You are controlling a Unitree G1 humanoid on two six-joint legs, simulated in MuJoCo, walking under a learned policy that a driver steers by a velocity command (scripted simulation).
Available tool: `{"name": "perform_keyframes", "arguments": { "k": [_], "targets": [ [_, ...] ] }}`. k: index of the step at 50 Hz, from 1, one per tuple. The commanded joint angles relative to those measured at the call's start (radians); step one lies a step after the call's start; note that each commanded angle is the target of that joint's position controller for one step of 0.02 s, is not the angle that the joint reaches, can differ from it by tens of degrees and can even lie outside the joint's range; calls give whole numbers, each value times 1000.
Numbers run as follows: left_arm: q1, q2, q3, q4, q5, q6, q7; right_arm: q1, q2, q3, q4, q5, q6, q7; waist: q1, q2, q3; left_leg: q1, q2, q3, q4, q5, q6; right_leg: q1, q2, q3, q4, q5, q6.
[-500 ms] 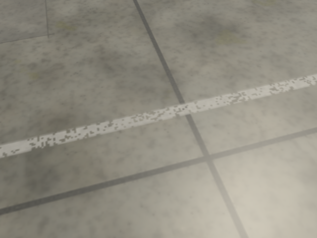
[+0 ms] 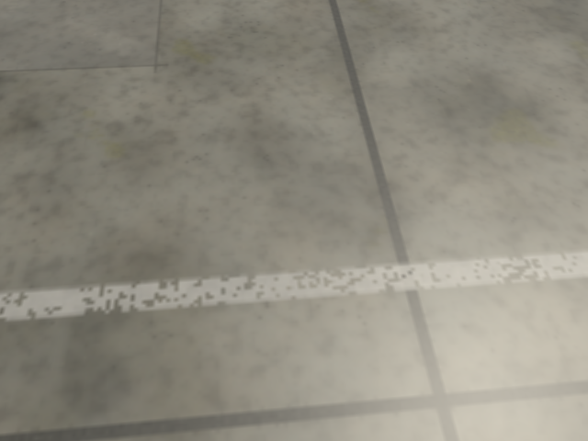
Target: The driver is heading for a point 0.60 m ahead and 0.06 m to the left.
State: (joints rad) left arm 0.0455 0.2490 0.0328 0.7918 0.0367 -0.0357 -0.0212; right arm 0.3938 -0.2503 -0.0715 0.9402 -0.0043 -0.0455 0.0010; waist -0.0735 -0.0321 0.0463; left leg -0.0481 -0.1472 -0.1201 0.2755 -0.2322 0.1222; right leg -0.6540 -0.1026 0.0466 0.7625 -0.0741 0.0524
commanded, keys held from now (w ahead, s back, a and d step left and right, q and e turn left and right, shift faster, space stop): w+q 0.18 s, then q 0.32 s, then no key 0.44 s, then w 0.06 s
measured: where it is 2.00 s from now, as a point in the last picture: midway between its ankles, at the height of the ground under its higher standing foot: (214, 413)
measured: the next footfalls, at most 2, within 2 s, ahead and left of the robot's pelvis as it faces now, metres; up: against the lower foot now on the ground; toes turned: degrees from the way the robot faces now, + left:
right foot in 0.16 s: +0.27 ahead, -0.13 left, +0.00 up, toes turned +7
left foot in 0.62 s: +0.32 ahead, +0.11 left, +0.00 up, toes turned +22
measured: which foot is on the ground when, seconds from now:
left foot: down 0.00-0.16, up 0.18-0.60, down 0.62-1.00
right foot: up 0.00-0.14, down 0.16-0.62, up 0.64-0.98, down 1.00-1.00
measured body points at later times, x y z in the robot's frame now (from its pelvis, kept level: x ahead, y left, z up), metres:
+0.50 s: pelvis +0.21 -0.04 +0.00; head +0.26 -0.04 +0.45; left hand +0.19 +0.24 -0.12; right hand +0.44 -0.24 -0.12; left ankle +0.27 +0.10 -0.69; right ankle +0.23 -0.14 -0.74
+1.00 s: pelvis +0.26 -0.01 -0.01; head +0.26 -0.01 +0.44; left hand +0.22 +0.26 -0.14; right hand +0.47 -0.18 -0.13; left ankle +0.28 +0.09 -0.74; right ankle +0.29 -0.12 -0.75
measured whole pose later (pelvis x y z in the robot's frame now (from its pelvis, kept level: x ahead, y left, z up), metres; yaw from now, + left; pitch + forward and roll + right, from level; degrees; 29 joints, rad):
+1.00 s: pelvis +0.26 -0.01 -0.01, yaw +23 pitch +0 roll +1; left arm 0.27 0.24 0.03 0.85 0.02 0.05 0.02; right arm 0.18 -0.21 -0.01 0.81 -0.02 0.03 -0.01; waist 0.01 -0.01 0.01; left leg -0.31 -0.07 0.02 0.47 -0.16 0.06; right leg -0.22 -0.01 -0.01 0.53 -0.36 -0.03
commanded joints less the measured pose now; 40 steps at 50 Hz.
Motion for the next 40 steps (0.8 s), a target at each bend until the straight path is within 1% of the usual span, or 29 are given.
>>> {"name": "perform_keyframes", "arguments": {
  "k": [1,3,4,5,6,7,8,9,10,11,12,13,14,15,17,20,23,26,29,30,31,32,33,34,35,36,37,38,40],
  "targets": [
    [-142,69,5,-114,-8,-18,-3,77,-158,-33,-44,-7,-4,-9,-25,98,-6,43,254,-207,-11,447,108,-13,59,-41,-85,38,-4],
    [-154,83,3,-135,-11,-26,-2,74,-170,-36,-55,-13,-3,-16,-18,108,-7,69,270,-238,30,482,95,31,75,-26,-149,13,-20],
    [-126,96,6,-134,-13,-31,-1,54,-179,-38,-65,-15,-4,-20,3,114,-10,59,275,-252,52,494,78,91,82,-17,-191,-8,-31],
    [-68,111,10,-123,-15,-36,3,18,-191,-42,-79,-16,-5,-21,38,122,-21,23,271,-254,87,531,56,196,98,-18,-232,-45,-45],
    [28,135,20,-96,-16,-42,11,-12,-204,-45,-91,-17,-9,-18,81,118,-60,-16,252,-253,168,614,35,342,126,-28,-258,-81,-62],
    [163,163,33,-61,-11,-54,23,-30,-203,-44,-97,-9,-17,-8,151,65,-132,-70,193,-211,342,615,10,534,110,-18,-325,-54,-89],
    [318,235,50,-52,11,-62,42,-22,-139,-26,-128,4,-27,2,204,-37,-278,-189,129,-140,606,384,-14,767,-97,180,-352,-233,-138],
    [317,315,66,-63,28,-48,47,89,-49,-8,-158,31,-23,0,131,-255,-359,-489,-22,-19,855,-331,-40,961,-351,612,-450,-275,-237],
    [261,256,62,-70,7,-33,42,108,-135,-17,-134,-1,-6,-11,94,-167,-294,-574,59,-2,970,-315,-36,860,-359,708,-462,-275,-274],
    [192,156,38,-89,-4,-31,40,51,-150,-23,-124,-13,5,-10,81,-34,-156,-568,101,9,983,-229,-46,720,-314,529,-458,-126,-261],
    [159,104,23,-86,-8,-35,36,8,-133,-21,-127,-15,12,-6,74,19,-84,-540,127,25,952,-184,-63,621,-258,350,-456,121,-244],
    [162,90,16,-80,-8,-40,36,-4,-122,-23,-130,-21,23,0,63,-17,-72,-513,149,36,921,-175,-76,578,-216,227,-454,295,-221],
    [172,89,14,-69,-13,-45,37,0,-116,-24,-134,-29,39,8,50,-65,-70,-487,156,48,910,-176,-90,543,-187,144,-451,431,-212],
    [185,96,16,-60,-17,-52,34,0,-108,-23,-139,-29,51,14,45,-85,-80,-471,147,62,911,-163,-97,529,-175,89,-447,540,-211],
    [196,112,22,-54,-22,-58,31,-28,-99,-21,-163,-22,64,25,36,-95,-103,-489,139,71,890,-124,-109,537,-176,24,-453,624,-224],
    [190,125,28,-52,-22,-44,37,-115,-81,-10,-209,-23,77,39,41,-102,-84,-528,159,99,774,-36,-124,528,-175,-62,-475,586,-231],
    [178,131,31,-53,-23,-31,39,-179,-58,7,-241,-23,78,54,51,-107,-81,-433,171,142,588,81,-118,481,-148,-158,-467,509,-213],
    [212,162,44,-44,-24,-21,35,-236,-68,10,-270,-26,77,57,79,-109,-82,-353,154,174,452,69,-101,491,-163,-178,-419,468,-197],
    [240,184,54,-33,-29,0,34,-236,-86,4,-284,-32,68,48,87,-108,-81,-308,133,170,322,-13,-71,539,-184,-152,-313,429,-185],
    [236,181,54,-29,-33,11,37,-192,-85,3,-271,-39,56,43,62,-70,-99,-230,118,172,211,54,-56,528,-161,-169,-217,372,-164],
    [289,164,49,-20,-28,17,36,-143,-123,-6,-256,-52,39,33,48,34,-149,-102,158,103,118,235,-36,477,-114,-200,-72,241,-119],
    [337,90,28,-61,-15,25,31,-99,-217,-21,-277,-58,25,18,57,252,-232,76,459,-214,143,694,28,297,-42,-246,177,-272,-65],
    [322,80,22,-72,-29,55,38,-86,-229,-26,-273,0,37,6,30,306,-324,66,568,-351,117,811,206,223,94,-140,299,-615,-46],
    [280,121,29,-61,-21,74,39,-87,-183,-15,-262,14,46,2,26,172,-272,34,515,-269,94,680,206,202,56,-64,353,-572,-41],
    [234,101,26,-65,-30,78,37,-142,-144,2,-258,2,51,-7,42,173,-170,-51,463,-200,62,578,181,179,54,-51,349,-521,-43],
    [228,93,24,-50,-29,78,39,-204,-113,15,-259,-11,57,-14,74,146,-107,-112,401,-140,32,479,133,188,38,-35,293,-457,-42],
    [242,106,29,-40,-19,82,39,-237,-103,18,-261,-8,58,-21,92,167,-82,-152,365,-100,19,459,106,216,38,-41,254,-413,-40],
    [277,108,30,-15,-12,86,38,-252,-92,23,-260,-13,57,-21,103,160,-99,-164,342,-66,21,487,97,258,56,-56,256,-383,-40],
    [293,92,28,0,-20,90,34,-244,-89,27,-249,-15,48,-17,105,128,-133,-159,338,-52,19,464,94,304,68,-53,197,-374,-39]
  ]
}}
